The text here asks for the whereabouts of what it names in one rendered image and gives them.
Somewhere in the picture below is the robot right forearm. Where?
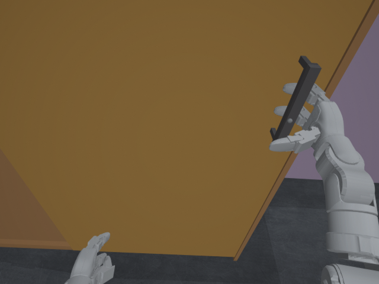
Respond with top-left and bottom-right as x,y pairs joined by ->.
313,135 -> 379,271

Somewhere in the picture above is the left robot hand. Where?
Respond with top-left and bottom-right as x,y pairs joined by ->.
70,232 -> 115,284

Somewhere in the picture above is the handle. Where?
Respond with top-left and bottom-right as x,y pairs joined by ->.
270,56 -> 322,141

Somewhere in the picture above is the wardrobe door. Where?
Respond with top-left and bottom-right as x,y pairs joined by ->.
0,0 -> 372,257
0,149 -> 66,241

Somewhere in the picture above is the right robot upper arm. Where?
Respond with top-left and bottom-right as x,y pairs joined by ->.
321,263 -> 379,284

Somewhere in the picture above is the right robot hand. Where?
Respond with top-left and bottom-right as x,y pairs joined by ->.
269,83 -> 345,154

